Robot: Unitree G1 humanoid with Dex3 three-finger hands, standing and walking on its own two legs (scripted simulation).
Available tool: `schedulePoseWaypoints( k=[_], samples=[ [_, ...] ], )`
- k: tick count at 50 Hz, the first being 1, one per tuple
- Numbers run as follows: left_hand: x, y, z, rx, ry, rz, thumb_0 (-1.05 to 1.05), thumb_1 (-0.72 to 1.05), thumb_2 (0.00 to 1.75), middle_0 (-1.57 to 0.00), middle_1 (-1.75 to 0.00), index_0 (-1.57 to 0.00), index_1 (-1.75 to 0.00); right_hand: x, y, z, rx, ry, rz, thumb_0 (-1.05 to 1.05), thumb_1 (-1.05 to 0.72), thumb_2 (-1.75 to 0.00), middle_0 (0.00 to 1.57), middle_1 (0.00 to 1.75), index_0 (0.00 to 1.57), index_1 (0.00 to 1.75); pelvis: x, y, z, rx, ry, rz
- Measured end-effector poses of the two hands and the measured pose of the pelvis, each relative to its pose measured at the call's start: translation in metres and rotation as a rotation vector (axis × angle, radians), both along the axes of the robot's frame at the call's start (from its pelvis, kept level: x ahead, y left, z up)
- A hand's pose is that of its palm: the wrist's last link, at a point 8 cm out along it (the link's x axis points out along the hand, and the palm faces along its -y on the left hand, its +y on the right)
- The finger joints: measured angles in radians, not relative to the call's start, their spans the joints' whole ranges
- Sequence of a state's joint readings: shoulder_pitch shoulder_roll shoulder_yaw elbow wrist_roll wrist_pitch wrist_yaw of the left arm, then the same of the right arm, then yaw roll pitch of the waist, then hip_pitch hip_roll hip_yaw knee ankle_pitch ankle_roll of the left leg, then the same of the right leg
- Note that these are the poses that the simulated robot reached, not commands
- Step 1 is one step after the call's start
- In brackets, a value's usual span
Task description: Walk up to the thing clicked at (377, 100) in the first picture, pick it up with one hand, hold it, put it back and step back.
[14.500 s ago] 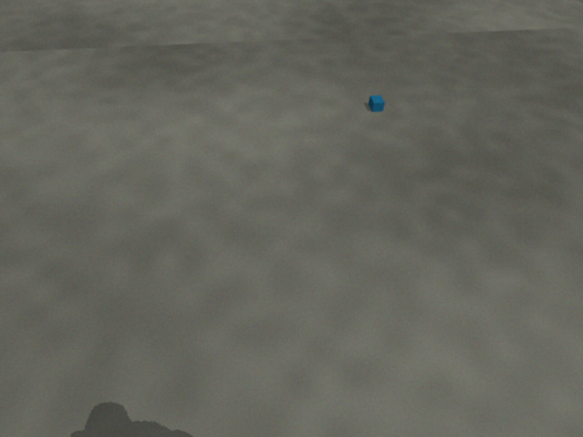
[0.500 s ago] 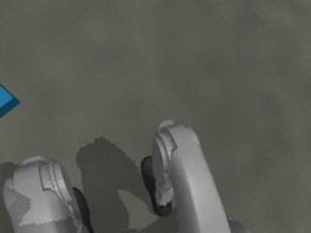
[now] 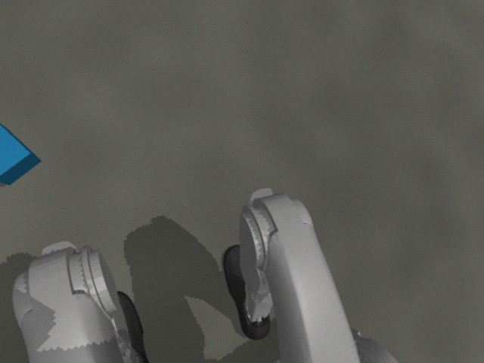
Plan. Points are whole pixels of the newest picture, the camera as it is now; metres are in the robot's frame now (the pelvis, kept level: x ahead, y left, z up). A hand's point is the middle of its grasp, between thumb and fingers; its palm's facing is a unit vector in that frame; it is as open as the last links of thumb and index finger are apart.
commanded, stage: rise first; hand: left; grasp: from above
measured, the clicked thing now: (1, 152) +0.50 +0.30 -0.28
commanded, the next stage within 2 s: approach in 1.32 s
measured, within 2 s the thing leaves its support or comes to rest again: neither
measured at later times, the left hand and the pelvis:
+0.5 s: hand out of the picture +0.46 +0.33 -0.17, palm faces -0.27 -0.30 -0.91, open 13.7 cm; pelvis +0.00 +0.00 +0.00, yaw +0 degrees
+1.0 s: hand out of the picture +0.47 +0.33 -0.17, palm faces -0.25 -0.30 -0.92, open 13.6 cm; pelvis +0.00 +0.00 +0.00, yaw +0 degrees
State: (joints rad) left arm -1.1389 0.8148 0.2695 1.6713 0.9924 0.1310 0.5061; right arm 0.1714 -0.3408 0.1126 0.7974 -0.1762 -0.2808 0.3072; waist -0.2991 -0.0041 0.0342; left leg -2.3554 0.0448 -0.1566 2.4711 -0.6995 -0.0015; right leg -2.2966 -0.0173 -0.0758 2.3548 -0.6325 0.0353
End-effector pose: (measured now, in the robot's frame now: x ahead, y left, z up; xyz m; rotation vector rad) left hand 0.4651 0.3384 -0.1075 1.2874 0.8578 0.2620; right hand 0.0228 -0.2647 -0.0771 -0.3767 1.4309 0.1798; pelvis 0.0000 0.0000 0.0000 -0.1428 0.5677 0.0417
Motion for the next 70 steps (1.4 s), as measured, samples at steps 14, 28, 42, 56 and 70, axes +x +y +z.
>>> schedulePoseWaypoints(
  k=[14, 28, 42, 56, 70],
  samples=[
    [-0.004, -0.002, 0.0, 0.003, 0.019, 0.004, 0.0, -0.5, 0.94, -0.14, -1.07, -0.15, -1.06, -0.012, 0.003, -0.002, 0.019, 0.023, -0.019, 0.0, -0.93, -0.91, 0.2, 0.3, 0.2, 0.3, -0.001, -0.001, 0.0, 0.004, 0.0, 0.0],
    [0.0, -0.005, 0.001, -0.003, -0.023, 0.001, 0.0, -0.48, 0.92, -0.16, -1.05, -0.17, -1.03, -0.008, 0.003, 0.0, 0.02, 0.02, -0.011, 0.0, -0.92, -0.9, 0.2, 0.3, 0.2, 0.3, 0.001, -0.002, 0.0, 0.004, 0.005, 0.0],
    [-0.008, -0.003, -0.006, -0.018, 0.009, 0.002, 0.0, -0.46, 0.9, -0.17, -1.05, -0.18, -1.03, -0.009, 0.002, 0.0, 0.018, 0.017, 0.012, 0.0, -0.92, -0.9, 0.2, 0.3, 0.2, 0.29, -0.002, -0.001, -0.001, 0.002, -0.01, 0.0],
    [-0.001, -0.001, 0.008, 0.007, -0.006, 0.015, 0.0, -0.51, 0.95, -0.15, -1.07, -0.15, -1.06, -0.011, 0.004, 0.002, 0.019, 0.007, -0.019, 0.0, -0.92, -0.9, 0.2, 0.3, 0.2, 0.3, 0.0, 0.001, 0.001, -0.001, 0.003, 0.001],
    [-0.003, -0.002, -0.013, -0.023, 0.012, -0.019, 0.0, -0.51, 0.96, -0.14, -1.11, -0.15, -1.09, -0.027, 0.004, 0.009, -0.002, 0.051, 0.003, 0.0, -0.92, -0.9, 0.2, 0.3, 0.2, 0.3, -0.003, 0.0, -0.002, -0.005, -0.021, -0.001]
  ],
)
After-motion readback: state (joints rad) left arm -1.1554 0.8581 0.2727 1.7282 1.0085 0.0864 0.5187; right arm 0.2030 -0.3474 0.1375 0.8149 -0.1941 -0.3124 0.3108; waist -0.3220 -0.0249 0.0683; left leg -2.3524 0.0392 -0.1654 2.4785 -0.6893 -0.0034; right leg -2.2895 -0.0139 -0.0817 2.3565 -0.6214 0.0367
